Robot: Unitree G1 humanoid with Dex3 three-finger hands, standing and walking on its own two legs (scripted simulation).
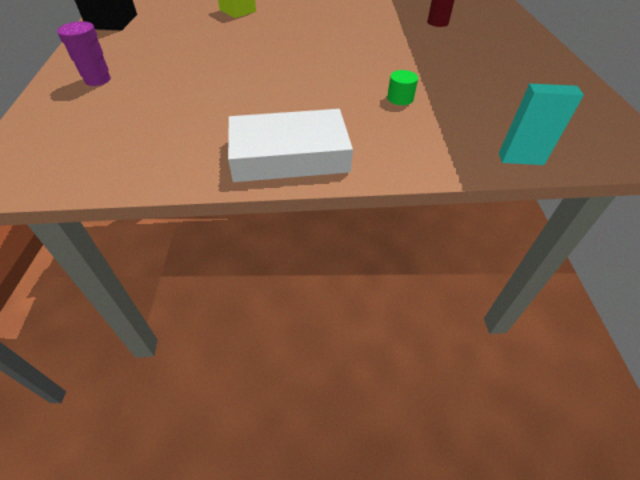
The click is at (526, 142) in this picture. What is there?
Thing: carton on end
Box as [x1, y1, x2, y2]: [499, 84, 583, 164]
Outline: 578,87 572,85 529,84 499,151 499,155 502,162 544,164 583,95
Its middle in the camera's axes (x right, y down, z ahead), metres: +0.41 -0.21 +0.74
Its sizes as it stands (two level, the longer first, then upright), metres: 0.083 0.031 0.151
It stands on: a support 0.76 m high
